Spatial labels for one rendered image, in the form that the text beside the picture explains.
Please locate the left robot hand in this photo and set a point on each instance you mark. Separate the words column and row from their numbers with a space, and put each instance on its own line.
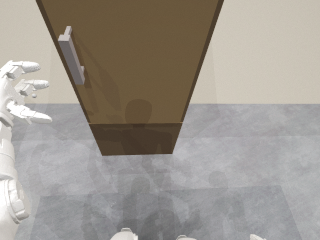
column 10, row 72

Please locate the robot left forearm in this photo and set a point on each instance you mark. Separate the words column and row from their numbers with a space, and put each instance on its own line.
column 7, row 152

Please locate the handle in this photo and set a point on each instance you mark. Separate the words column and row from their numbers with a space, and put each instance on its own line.
column 69, row 52

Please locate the cupboard door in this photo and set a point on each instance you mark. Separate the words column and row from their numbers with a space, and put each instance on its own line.
column 140, row 57

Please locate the left robot shin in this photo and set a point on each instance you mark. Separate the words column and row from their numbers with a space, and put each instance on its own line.
column 125, row 230

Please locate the left robot upper arm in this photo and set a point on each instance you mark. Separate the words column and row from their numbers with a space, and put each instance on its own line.
column 14, row 208

